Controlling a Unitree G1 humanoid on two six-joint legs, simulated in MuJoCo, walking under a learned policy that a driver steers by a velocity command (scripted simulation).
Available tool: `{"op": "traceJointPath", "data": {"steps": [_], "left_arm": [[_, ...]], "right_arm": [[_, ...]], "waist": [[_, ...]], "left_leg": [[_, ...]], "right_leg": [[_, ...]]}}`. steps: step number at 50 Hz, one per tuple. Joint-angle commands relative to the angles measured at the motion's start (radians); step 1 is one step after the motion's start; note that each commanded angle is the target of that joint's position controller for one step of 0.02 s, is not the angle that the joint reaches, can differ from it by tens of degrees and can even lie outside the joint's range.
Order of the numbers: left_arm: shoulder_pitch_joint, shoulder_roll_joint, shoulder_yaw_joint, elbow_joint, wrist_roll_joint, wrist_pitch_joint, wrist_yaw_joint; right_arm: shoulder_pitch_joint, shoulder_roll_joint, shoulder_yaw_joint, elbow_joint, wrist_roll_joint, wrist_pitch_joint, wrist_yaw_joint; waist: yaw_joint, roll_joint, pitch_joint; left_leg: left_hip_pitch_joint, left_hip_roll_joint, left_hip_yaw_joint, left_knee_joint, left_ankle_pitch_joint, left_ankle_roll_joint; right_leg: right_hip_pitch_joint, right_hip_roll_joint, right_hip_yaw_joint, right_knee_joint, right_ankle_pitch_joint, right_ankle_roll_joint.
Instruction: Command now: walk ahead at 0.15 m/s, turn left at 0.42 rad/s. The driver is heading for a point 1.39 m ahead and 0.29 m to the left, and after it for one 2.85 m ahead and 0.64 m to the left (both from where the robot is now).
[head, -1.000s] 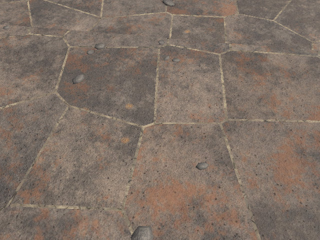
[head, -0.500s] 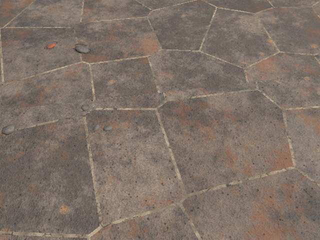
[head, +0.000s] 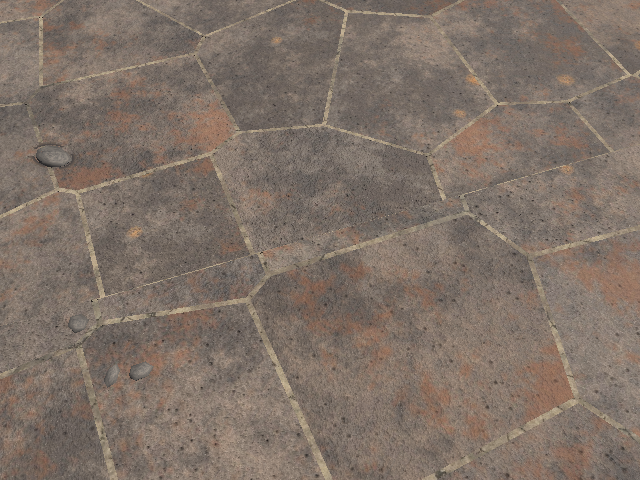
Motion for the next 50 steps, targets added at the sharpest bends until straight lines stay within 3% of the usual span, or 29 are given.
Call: {"op": "traceJointPath", "data": {"steps": [1,5,7,8,9,10,11,12,13,14,16,18,22,25,29,30,31,32,33,34,35,36,37,40,45,48,50], "left_arm": [[0.026,0.131,0.036,-0.045,0.001,0.008,0.022],[0.014,0.153,0.050,-0.058,0.000,0.039,0.041],[-0.018,0.168,0.056,-0.071,-0.006,0.044,0.047],[-0.038,0.185,0.063,-0.092,-0.004,0.043,0.047],[-0.043,0.125,0.050,-0.152,-0.007,0.050,0.035],[-0.023,0.081,0.030,-0.165,0.013,0.064,0.032],[-0.041,0.101,0.028,-0.156,0.014,0.066,0.029],[-0.087,0.115,0.031,-0.160,0.009,0.060,0.028],[-0.112,0.131,0.036,-0.167,0.010,0.057,0.030],[-0.107,0.135,0.037,-0.170,0.015,0.062,0.028],[-0.091,0.117,0.029,-0.164,0.016,0.079,0.021],[-0.106,0.109,0.024,-0.173,0.004,0.085,0.019],[-0.151,0.127,0.026,-0.191,0.000,0.084,0.026],[-0.106,0.133,0.027,-0.163,-0.006,0.075,0.031],[-0.054,0.118,0.019,-0.141,-0.013,0.069,0.025],[-0.023,0.093,0.011,-0.123,-0.012,0.067,0.021],[-0.024,0.087,0.008,-0.117,-0.007,0.063,0.021],[-0.059,0.131,0.014,-0.134,0.006,0.055,0.022],[-0.092,0.231,0.031,-0.161,0.015,0.047,0.019],[-0.074,0.268,0.049,-0.140,0.008,0.049,0.005],[-0.040,0.264,0.060,-0.132,0.001,0.051,-0.006],[-0.005,0.265,0.069,-0.118,-0.005,0.055,-0.008],[0.005,0.264,0.077,-0.114,-0.009,0.060,-0.005],[0.019,0.251,0.095,-0.116,-0.018,0.070,-0.003],[0.069,0.251,0.122,-0.115,-0.014,0.084,-0.006],[0.029,0.260,0.133,-0.131,-0.012,0.088,-0.013],[-0.039,0.253,0.133,-0.151,-0.019,0.089,-0.016]], "right_arm": [[0.003,-0.095,-0.033,-0.063,-0.013,-0.001,0.014],[0.039,-0.100,-0.050,-0.085,-0.028,0.009,0.027],[0.134,-0.097,-0.060,-0.076,-0.029,0.003,0.022],[0.242,-0.156,-0.080,-0.061,-0.029,-0.007,0.011],[0.259,-0.295,-0.120,-0.068,-0.024,-0.004,-0.002],[0.275,-0.302,-0.129,-0.068,0.011,0.006,-0.001],[0.224,-0.265,-0.127,-0.085,0.011,0.016,-0.005],[0.156,-0.221,-0.115,-0.094,0.004,0.030,-0.010],[0.102,-0.188,-0.104,-0.104,0.004,0.040,-0.012],[0.072,-0.173,-0.101,-0.114,0.007,0.044,-0.013],[0.089,-0.193,-0.110,-0.113,0.002,0.045,-0.004],[0.106,-0.226,-0.125,-0.108,-0.002,0.045,-0.002],[0.097,-0.247,-0.138,-0.120,-0.010,0.058,0.001],[0.068,-0.213,-0.123,-0.126,-0.022,0.056,0.001],[0.028,-0.149,-0.083,-0.113,-0.034,0.058,-0.001],[0.011,-0.129,-0.068,-0.104,-0.028,0.058,-0.007],[0.015,-0.133,-0.061,-0.093,-0.025,0.055,-0.016],[0.038,-0.147,-0.064,-0.084,-0.030,0.050,-0.023],[0.065,-0.144,-0.063,-0.099,-0.025,0.047,-0.025],[0.008,-0.178,-0.072,-0.112,-0.021,0.049,-0.031],[-0.017,-0.200,-0.077,-0.115,-0.022,0.044,-0.032],[-0.049,-0.193,-0.078,-0.119,-0.019,0.039,-0.028],[-0.056,-0.181,-0.076,-0.119,-0.017,0.037,-0.023],[-0.063,-0.138,-0.063,-0.125,-0.015,0.036,-0.021],[-0.130,-0.124,-0.048,-0.152,0.002,0.024,-0.032],[-0.083,-0.139,-0.048,-0.138,0.006,0.010,-0.042],[-0.001,-0.147,-0.051,-0.112,0.002,0.001,-0.055]], "waist": [[0.021,-0.102,-0.128],[0.017,-0.102,-0.095],[-0.033,-0.090,-0.121],[-0.091,0.013,-0.177],[-0.065,0.240,-0.203],[-0.060,0.223,-0.322],[-0.053,0.073,-0.254],[-0.036,-0.014,-0.161],[-0.012,-0.038,-0.116],[-0.001,-0.014,-0.127],[-0.009,-0.004,-0.176],[-0.024,0.009,-0.191],[-0.054,0.071,-0.177],[-0.062,0.101,-0.199],[-0.051,0.104,-0.198],[-0.027,0.083,-0.191],[-0.022,0.064,-0.164],[-0.042,-0.010,-0.124],[-0.075,-0.184,-0.126],[-0.058,-0.255,-0.062],[-0.034,-0.239,-0.052],[-0.013,-0.215,-0.055],[-0.015,-0.184,-0.064],[-0.013,-0.173,-0.122],[0.032,-0.205,-0.176],[0.013,-0.220,-0.192],[-0.044,-0.213,-0.184]], "left_leg": [[0.122,-0.013,0.044,-0.048,-0.005,0.010],[0.137,-0.054,0.073,-0.123,-0.218,0.047],[0.253,-0.084,0.057,-0.241,-0.174,0.095],[0.413,-0.014,-0.093,-0.307,0.206,0.160],[0.583,0.227,-0.491,-0.352,0.801,0.337],[0.627,0.289,-0.661,-0.422,0.776,0.427],[0.580,0.252,-0.572,-0.427,0.585,0.407],[0.499,0.191,-0.486,-0.454,0.422,0.358],[0.454,0.126,-0.428,-0.474,0.316,0.298],[0.440,0.075,-0.383,-0.476,0.291,0.260],[0.453,0.034,-0.364,-0.463,0.291,0.222],[0.463,0.018,-0.392,-0.465,0.211,0.205],[0.445,-0.004,-0.492,-0.496,-0.062,0.180],[0.428,0.005,-0.447,-0.481,-0.055,0.166],[0.364,0.031,-0.432,-0.474,-0.018,0.156],[0.330,0.029,-0.414,-0.470,-0.065,0.138],[0.293,0.016,-0.389,-0.451,-0.108,0.111],[0.285,-0.019,-0.345,-0.381,-0.136,0.074],[0.262,-0.125,-0.206,-0.235,-0.237,0.030],[0.264,-0.188,-0.094,-0.209,-0.343,0.006],[0.248,-0.179,-0.084,-0.109,-0.376,-0.006],[0.197,-0.187,-0.082,-0.019,-0.391,-0.016],[0.159,-0.181,-0.088,0.048,-0.389,-0.030],[0.110,-0.172,-0.081,0.086,-0.376,-0.061],[0.128,-0.185,-0.085,-0.065,-0.382,-0.062],[0.260,-0.204,-0.090,-0.209,-0.358,-0.040],[0.449,-0.196,-0.086,-0.433,-0.241,-0.024]], "right_leg": [[0.065,-0.319,0.001,0.012,0.756,-0.010],[0.111,-0.387,0.004,0.149,0.738,-0.028],[0.077,-0.372,-0.030,0.328,0.768,0.010],[-0.039,-0.295,-0.078,0.568,0.616,0.066],[-0.366,-0.059,-0.103,0.880,-0.207,0.140],[-0.433,-0.032,0.118,1.013,-0.501,0.161],[-0.471,-0.082,0.172,1.047,-0.437,0.170],[-0.500,-0.114,0.172,0.985,-0.355,0.174],[-0.503,-0.138,0.162,0.899,-0.290,0.181],[-0.472,-0.145,0.155,0.836,-0.254,0.190],[-0.427,-0.125,0.139,0.756,-0.225,0.206],[-0.420,-0.120,0.147,0.672,-0.218,0.215],[-0.415,-0.108,0.177,0.559,-0.187,0.210],[-0.338,-0.132,0.145,0.506,-0.168,0.189],[-0.163,-0.148,0.101,0.344,-0.184,0.142],[-0.075,-0.150,0.098,0.220,-0.118,0.127],[-0.010,-0.135,0.121,0.099,-0.062,0.108],[-0.030,-0.187,0.239,0.025,-0.048,0.086],[-0.066,-0.367,0.495,-0.067,0.029,0.033],[-0.183,-0.448,0.620,-0.083,0.135,-0.058],[-0.168,-0.431,0.640,-0.080,0.148,-0.079],[-0.127,-0.399,0.622,-0.062,0.161,-0.078],[-0.090,-0.356,0.585,-0.037,0.182,-0.063],[0.001,-0.274,0.536,0.021,0.291,-0.038],[0.078,-0.247,0.627,0.044,0.254,-0.041],[0.016,-0.231,0.681,0.049,0.245,-0.013],[-0.112,-0.176,0.671,0.067,0.119,0.053]]}}
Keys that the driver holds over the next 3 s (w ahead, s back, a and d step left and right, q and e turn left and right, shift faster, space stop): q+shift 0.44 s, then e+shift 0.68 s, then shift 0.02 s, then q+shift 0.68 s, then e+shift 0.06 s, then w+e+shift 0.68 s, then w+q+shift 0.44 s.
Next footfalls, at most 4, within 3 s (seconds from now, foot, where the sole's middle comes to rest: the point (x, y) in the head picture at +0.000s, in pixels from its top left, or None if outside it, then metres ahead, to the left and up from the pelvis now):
0.16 left None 0.16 0.12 -0.78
0.64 right None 0.20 -0.06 -0.78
1.02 left None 0.13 0.12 -0.78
1.42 right None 0.13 -0.08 -0.78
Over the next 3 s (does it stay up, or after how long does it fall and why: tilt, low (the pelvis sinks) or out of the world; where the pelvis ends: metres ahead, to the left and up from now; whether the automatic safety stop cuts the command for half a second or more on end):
stays up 0.82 0.09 -0.04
